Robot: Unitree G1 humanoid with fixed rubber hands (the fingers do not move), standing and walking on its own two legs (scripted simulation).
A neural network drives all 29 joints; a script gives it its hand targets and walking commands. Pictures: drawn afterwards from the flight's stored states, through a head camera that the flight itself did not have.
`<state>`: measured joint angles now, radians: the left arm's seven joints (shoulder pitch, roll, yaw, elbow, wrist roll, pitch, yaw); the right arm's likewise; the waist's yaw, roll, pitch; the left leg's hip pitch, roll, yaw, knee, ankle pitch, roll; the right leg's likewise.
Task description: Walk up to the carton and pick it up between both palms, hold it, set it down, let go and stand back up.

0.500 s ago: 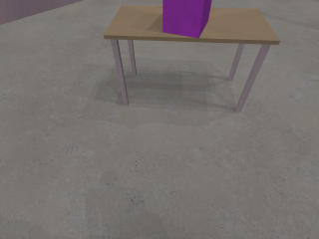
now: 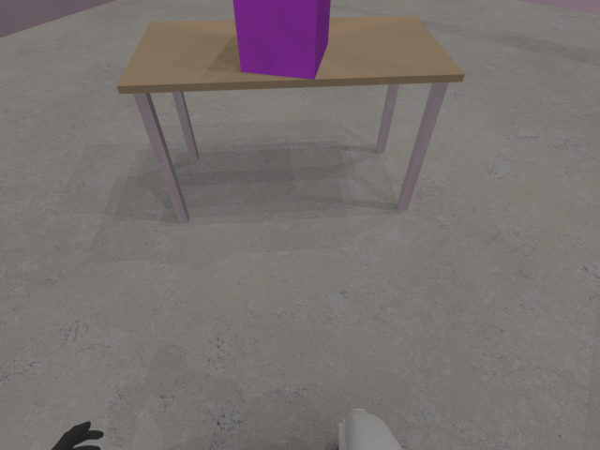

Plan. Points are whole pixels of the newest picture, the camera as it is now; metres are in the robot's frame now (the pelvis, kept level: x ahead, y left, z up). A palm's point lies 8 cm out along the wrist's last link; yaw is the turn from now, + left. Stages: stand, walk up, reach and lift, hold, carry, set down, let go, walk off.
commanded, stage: walk up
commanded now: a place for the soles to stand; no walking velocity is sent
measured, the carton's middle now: (286, 12) +1.34 +0.01 +0.07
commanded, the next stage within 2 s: none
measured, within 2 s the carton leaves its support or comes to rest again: neither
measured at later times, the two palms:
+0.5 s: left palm (87, 402) +0.22 +0.32 -0.11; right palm (475, 318) +0.33 -0.30 -0.08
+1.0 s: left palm (159, 246) +0.48 +0.26 -0.06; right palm (480, 259) +0.47 -0.37 -0.11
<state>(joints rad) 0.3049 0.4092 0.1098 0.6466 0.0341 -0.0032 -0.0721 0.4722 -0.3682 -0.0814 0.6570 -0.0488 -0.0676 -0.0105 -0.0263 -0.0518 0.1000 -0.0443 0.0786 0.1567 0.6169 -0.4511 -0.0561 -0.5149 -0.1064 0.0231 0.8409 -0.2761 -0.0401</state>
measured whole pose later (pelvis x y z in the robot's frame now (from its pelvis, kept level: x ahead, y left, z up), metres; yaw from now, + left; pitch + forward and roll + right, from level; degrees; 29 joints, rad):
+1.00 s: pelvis +0.39 -0.06 -0.02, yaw +1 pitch -6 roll -1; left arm 0.36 0.41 0.02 0.59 0.03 -0.06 0.01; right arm 0.38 -0.46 -0.08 0.61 -0.01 0.02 0.04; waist -0.01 0.10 0.11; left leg -0.52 0.02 -0.06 1.28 -0.48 0.03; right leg -0.34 -0.05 -0.12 0.86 -0.42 -0.02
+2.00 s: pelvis +0.75 -0.01 -0.03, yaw +6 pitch -6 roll +2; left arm 0.36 0.47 0.02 0.66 -0.03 -0.01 0.03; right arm 0.24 -0.43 -0.06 0.66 -0.01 0.03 0.04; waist 0.02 0.00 0.17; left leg -0.46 0.02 0.01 0.84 -0.28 -0.02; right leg -0.28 -0.12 0.01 1.07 -0.63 0.01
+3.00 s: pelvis +0.79 +0.00 +0.02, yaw -2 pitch -4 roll +0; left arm 0.23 0.34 0.05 1.07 0.01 -0.03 0.01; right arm 0.14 -0.34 -0.09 1.08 -0.01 0.03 0.04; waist -0.01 0.01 0.05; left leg -0.26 0.10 0.10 0.54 -0.28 -0.01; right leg -0.15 -0.03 0.00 0.51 -0.30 -0.01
